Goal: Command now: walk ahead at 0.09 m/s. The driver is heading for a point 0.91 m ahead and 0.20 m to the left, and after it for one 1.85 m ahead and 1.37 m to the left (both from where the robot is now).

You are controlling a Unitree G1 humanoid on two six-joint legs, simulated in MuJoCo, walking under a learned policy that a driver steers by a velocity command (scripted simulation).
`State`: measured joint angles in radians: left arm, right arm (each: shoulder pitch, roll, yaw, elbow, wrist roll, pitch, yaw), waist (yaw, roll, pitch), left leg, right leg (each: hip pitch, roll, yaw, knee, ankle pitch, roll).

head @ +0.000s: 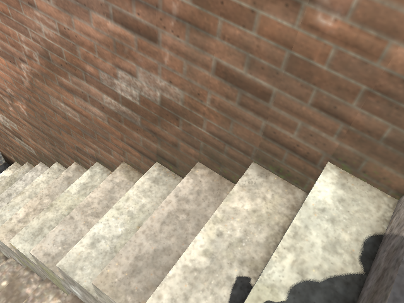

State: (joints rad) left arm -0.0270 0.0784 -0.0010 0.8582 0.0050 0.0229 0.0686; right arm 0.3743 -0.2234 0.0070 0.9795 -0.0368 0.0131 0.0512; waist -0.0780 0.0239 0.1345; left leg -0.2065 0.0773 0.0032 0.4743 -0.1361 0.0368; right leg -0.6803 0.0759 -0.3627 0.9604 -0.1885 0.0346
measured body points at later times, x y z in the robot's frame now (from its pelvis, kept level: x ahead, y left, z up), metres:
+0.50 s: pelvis -0.13 +0.10 -0.16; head -0.15 +0.12 +0.29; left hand -0.07 +0.38 -0.30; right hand -0.12 -0.14 -0.29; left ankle -0.22 +0.18 -0.84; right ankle -0.03 -0.03 -0.80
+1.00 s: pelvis +0.01 +0.13 -0.16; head +0.02 +0.13 +0.29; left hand +0.14 +0.39 -0.28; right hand -0.09 -0.13 -0.29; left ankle -0.22 +0.18 -0.83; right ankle +0.18 +0.01 -0.82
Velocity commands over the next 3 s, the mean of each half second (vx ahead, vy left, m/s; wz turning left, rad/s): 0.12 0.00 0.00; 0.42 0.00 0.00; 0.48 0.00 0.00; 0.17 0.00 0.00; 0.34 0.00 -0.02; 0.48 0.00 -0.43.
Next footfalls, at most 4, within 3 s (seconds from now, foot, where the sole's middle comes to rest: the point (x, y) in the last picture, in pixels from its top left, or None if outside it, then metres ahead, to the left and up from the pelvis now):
0.12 left None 0.08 0.11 -0.87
0.20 right None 0.02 -0.04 -0.87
0.46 left None -0.18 0.18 -0.87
1.02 right None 0.23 0.02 -0.86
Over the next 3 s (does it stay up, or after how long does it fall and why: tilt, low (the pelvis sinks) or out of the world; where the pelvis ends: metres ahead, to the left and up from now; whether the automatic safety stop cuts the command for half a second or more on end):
stays up -0.24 0.78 -0.52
